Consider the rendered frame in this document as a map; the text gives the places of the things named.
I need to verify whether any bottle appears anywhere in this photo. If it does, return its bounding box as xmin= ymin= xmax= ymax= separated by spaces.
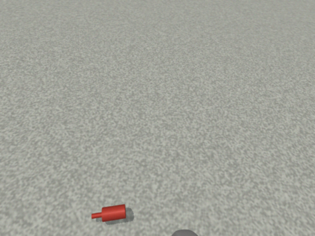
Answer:
xmin=92 ymin=204 xmax=126 ymax=222

